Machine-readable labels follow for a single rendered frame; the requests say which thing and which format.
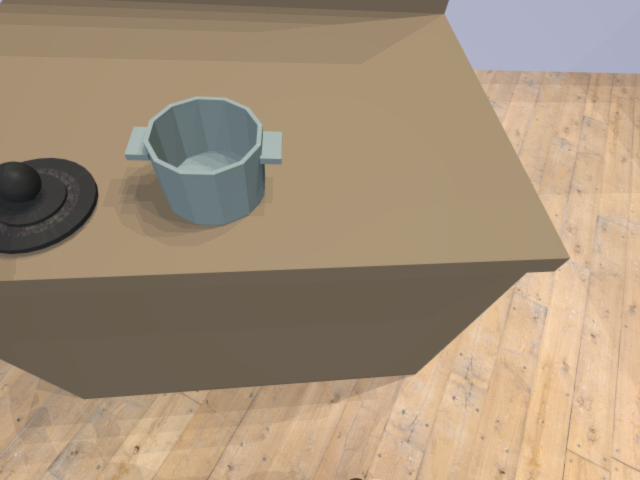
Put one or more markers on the lid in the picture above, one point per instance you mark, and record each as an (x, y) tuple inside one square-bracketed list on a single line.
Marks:
[(67, 198)]

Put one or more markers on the pot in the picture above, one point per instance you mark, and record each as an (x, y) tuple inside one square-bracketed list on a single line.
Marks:
[(209, 155)]

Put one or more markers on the knob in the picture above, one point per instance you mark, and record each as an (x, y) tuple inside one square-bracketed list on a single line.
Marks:
[(18, 182)]

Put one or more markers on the table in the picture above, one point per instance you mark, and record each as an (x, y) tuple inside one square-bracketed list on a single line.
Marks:
[(400, 213)]

